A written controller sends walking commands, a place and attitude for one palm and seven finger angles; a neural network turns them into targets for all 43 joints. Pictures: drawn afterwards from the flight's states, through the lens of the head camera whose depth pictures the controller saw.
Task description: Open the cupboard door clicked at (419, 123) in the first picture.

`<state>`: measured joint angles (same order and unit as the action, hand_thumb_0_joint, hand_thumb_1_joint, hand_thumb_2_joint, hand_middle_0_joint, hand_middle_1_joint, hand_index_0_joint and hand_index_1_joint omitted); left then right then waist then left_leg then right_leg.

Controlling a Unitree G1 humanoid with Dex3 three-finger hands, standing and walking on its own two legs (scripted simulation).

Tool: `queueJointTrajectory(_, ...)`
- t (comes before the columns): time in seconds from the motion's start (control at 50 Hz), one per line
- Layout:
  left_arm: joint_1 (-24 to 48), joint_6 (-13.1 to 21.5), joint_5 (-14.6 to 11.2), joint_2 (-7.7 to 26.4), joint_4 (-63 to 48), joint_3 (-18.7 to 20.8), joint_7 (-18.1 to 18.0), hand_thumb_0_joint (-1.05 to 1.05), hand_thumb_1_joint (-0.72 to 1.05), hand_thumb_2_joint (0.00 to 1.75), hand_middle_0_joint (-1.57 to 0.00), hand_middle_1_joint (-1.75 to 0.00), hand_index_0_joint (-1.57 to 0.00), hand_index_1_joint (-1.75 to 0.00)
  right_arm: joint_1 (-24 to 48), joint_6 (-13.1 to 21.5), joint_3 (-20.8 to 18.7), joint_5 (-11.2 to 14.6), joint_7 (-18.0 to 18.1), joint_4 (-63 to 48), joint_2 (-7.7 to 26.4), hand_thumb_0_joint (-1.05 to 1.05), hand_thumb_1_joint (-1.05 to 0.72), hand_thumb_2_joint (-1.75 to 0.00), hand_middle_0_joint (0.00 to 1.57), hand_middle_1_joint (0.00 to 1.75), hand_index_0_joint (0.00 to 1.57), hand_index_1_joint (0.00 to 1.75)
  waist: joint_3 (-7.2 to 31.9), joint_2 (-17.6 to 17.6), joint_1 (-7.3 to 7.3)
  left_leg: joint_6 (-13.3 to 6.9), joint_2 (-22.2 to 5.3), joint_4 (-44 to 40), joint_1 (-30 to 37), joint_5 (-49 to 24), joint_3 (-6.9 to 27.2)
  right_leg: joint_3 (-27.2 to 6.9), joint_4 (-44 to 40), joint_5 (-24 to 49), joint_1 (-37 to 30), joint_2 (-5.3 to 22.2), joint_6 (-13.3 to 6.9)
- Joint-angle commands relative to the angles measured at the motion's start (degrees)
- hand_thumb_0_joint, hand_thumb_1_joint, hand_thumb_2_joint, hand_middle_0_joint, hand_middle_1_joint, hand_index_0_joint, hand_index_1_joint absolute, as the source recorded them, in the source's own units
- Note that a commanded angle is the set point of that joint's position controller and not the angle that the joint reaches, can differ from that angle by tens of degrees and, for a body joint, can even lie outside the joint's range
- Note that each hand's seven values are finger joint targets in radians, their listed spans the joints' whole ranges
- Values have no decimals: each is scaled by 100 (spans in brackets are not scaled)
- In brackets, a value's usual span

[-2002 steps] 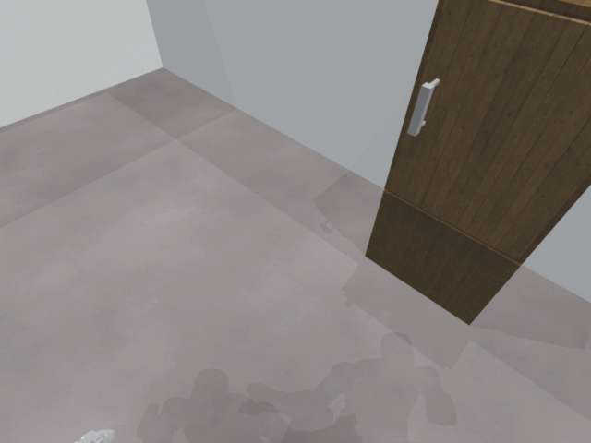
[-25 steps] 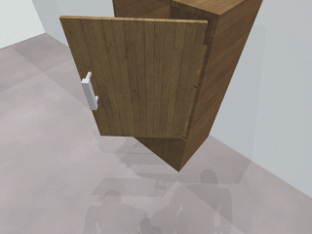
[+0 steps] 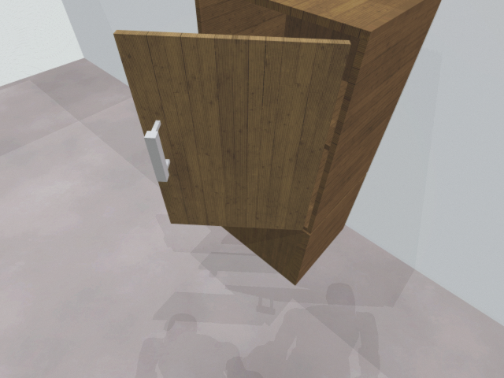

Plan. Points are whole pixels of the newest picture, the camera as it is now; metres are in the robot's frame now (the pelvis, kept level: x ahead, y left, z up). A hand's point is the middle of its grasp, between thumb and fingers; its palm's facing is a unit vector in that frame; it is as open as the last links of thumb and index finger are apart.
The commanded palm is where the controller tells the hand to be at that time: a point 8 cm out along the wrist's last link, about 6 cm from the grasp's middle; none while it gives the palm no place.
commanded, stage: shuffle to correct the standing spot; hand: left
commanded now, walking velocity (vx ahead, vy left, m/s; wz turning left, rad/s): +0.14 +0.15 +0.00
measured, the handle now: (160, 151) +0.58 +0.26 -0.01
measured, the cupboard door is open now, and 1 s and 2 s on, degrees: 39 39 39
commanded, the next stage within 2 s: come to a stop and stand still in 0.08 s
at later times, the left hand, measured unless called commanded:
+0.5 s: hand out of the picture +0.13 +0.21 -0.18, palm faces +0.00 -0.97 -0.24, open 7.4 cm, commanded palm none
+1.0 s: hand out of the picture +0.05 +0.22 -0.16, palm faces +0.01 -0.96 -0.28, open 7.4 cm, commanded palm none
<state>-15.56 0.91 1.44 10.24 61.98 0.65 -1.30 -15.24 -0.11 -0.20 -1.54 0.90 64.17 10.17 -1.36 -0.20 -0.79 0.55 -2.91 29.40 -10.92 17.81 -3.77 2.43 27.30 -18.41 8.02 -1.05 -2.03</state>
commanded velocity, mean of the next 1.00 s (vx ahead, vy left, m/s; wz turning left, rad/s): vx -0.02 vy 0.02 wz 0.00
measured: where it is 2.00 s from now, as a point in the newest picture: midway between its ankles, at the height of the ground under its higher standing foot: outside the picture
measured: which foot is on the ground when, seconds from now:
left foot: down 0.00-1.00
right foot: down 0.00-0.12, up 0.14-0.36, down 0.38-1.00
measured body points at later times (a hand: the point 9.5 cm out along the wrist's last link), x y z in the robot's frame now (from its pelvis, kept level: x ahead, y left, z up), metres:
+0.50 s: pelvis +0.06 +0.02 -0.01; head +0.09 +0.02 +0.44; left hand +0.13 +0.26 -0.16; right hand +0.02 -0.19 -0.17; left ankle -0.01 +0.12 -0.74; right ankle +0.09 -0.09 -0.74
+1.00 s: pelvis +0.03 +0.02 +0.00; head +0.03 -0.01 +0.45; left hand +0.05 +0.27 -0.14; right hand +0.08 -0.21 -0.16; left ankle -0.01 +0.12 -0.74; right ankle +0.09 -0.09 -0.74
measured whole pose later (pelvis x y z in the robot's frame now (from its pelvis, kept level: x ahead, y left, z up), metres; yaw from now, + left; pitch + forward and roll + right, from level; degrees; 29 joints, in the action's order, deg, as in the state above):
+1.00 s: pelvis +0.03 +0.02 +0.00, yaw +0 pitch -2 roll +1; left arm -15.0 -0.3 1.1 10.9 59.8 -0.1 -1.2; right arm -15.1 0.4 -0.5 -1.5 0.8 55.1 11.7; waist -2.0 2.7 -0.4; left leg -0.9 0.2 26.4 -6.5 18.2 -6.2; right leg 3.7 29.8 -10.7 17.4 2.2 -1.4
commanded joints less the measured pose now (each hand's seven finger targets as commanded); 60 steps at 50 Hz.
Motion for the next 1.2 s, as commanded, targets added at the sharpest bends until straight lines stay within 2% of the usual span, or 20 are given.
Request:
queueJointTrajectory(0.0,-532,33,-9,968,-190,276,-47,0,90,90,-20,-30,-20,-30,-235,105,-83,19,-5,-382,376,0,-90,-90,20,30,20,30,-660,-713,-82,-73,23,365,-876,353,-47,-1757,-1111,453,216,1660,-809)
queueJointTrajectory(0.06,-354,-12,-1,792,-316,290,-30,0,90,90,-20,-30,-20,-30,-791,176,-104,22,-2,-258,440,0,-90,-90,20,30,20,30,-436,-176,134,-195,-75,-438,189,-451,68,-847,-185,413,763,1049,-487)
queueJointTrajectory(0.1,-63,-46,21,410,-489,216,9,0,90,90,-20,-30,-20,-30,-1408,201,-192,-22,52,-115,862,0,-90,-90,20,30,20,30,-401,1532,360,-948,-1201,-1253,964,-1169,1525,383,1646,-1054,1933,130,-53)
queueJointTrajectory(0.12,201,-21,38,344,-640,183,-4,0,90,90,-20,-30,-20,-30,-1659,201,-182,-14,95,-97,790,0,-90,-90,20,30,20,30,-512,1458,466,-1397,-1547,-1460,1221,-1825,2056,256,2679,-1755,2672,126,-59)
queueJointTrajectory(0.16,413,25,17,283,-695,185,15,0,90,90,-20,-30,-20,-30,-1559,241,-133,-21,116,-171,646,0,-90,-90,20,30,20,30,-408,617,381,-1700,-1664,-1182,1219,-2788,1935,-26,3418,-1633,2931,492,-135)
queueJointTrajectory(0.3,-71,-33,-57,144,-455,123,1,0,90,90,-20,-30,-20,-30,-698,310,-123,38,204,-257,631,0,-90,-90,20,30,20,30,-61,540,-74,-931,-942,-759,337,-3952,558,144,694,435,790,430,110)
queueJointTrajectory(0.32,-187,11,-59,317,-387,163,-14,0,90,90,-20,-30,-20,-30,-635,312,-159,63,209,-251,684,0,-90,-90,20,30,20,30,23,390,-153,-733,-827,-557,295,-3618,468,120,73,1087,391,451,108)
queueJointTrajectory(0.36,-387,118,-66,825,-297,230,-64,0,90,90,-20,-30,-20,-30,-748,310,-166,128,189,-250,479,0,-90,-90,20,30,20,30,319,-239,-104,-265,-321,-295,-361,-1653,333,-923,20,3678,-587,1228,-204)
queueJointTrajectory(0.38,-266,103,-82,983,-310,222,-56,0,90,90,-20,-30,-20,-30,-862,271,-194,142,165,-244,418,0,-90,-90,20,30,20,30,255,-164,22,-179,-96,-501,-448,-700,294,-966,204,4306,-501,1596,-391)
queueJointTrajectory(0.42,-239,71,-87,764,-262,174,-111,0,90,90,-20,-30,-20,-30,-928,140,-166,142,169,-114,70,0,-90,-90,20,30,20,30,438,-906,47,-52,-66,-154,-253,-653,131,-995,256,4973,-441,1636,-512)
queueJointTrajectory(0.48,47,-16,-78,786,-355,202,-161,0,90,90,-20,-30,-20,-30,-946,45,-198,132,163,-65,54,0,-90,-90,20,30,20,30,432,-787,103,-12,-89,-150,-69,-821,129,-876,258,4761,-192,1609,-547)
queueJointTrajectory(0.56,450,-135,-76,612,-604,219,-144,0,90,90,-20,-30,-20,-30,-597,42,-249,46,184,-246,311,0,-90,-90,20,30,20,30,127,550,66,-217,-585,-582,268,-3139,404,-344,661,2725,472,877,-92)
queueJointTrajectory(0.6,455,-164,-38,532,-635,200,-124,0,90,90,-20,-30,-20,-30,-351,53,-266,39,178,-382,366,0,-90,-90,20,30,20,30,69,455,7,-334,-675,-663,158,-2987,450,-271,602,1952,510,714,13)
queueJointTrajectory(0.66,368,-157,-28,499,-612,170,-105,0,90,90,-20,-30,-20,-30,-200,70,-260,44,161,-465,385,0,-90,-90,20,30,20,30,119,167,-5,-300,-546,-675,80,-2115,400,-427,311,1979,404,768,7)
queueJointTrajectory(0.68,-421,-66,-104,692,-354,178,-314,0,90,90,-20,-30,-20,-30,365,137,-330,193,105,-951,762,0,-90,-90,20,30,20,30,552,707,-159,-116,-694,417,153,-2888,107,-537,409,3562,210,1118,-46)
queueJointTrajectory(0.7,-117,0,-72,949,-598,208,-274,0,90,90,-20,-30,-20,-30,-47,94,-302,131,75,-1104,392,0,-90,-90,20,30,20,30,853,425,81,-54,-170,229,-201,-1119,189,-1030,442,3295,-39,1340,-352)
queueJointTrajectory(0.72,121,17,-83,867,-650,160,-231,0,90,90,-20,-30,-20,-30,-229,54,-235,136,64,-1076,292,0,-90,-90,20,30,20,30,816,132,205,-71,-171,-139,-83,-227,204,-1070,203,2271,267,1426,-450)
queueJointTrajectory(0.78,425,-51,-48,619,-778,76,-101,0,90,90,-20,-30,-20,-30,-254,96,-196,31,27,-1196,435,0,-90,-90,20,30,20,30,-238,611,162,-321,-459,-887,-399,-323,632,-510,92,451,944,655,-131)
queueJointTrajectory(0.92,271,20,-68,836,-619,63,-4,0,90,90,-20,-30,-20,-30,-274,146,-151,38,12,-1199,813,0,-90,-90,20,30,20,30,-379,-231,141,-371,-268,-1176,-396,383,544,-796,-512,-99,750,696,-121)
queueJointTrajectory(1.18,323,111,-109,1010,-212,74,10,0,90,90,-20,-30,-20,-30,-487,207,-36,42,7,-520,825,0,-90,-90,20,30,20,30,-64,-97,119,-290,-273,-1228,-137,-155,434,-774,-644,349,284,863,-178)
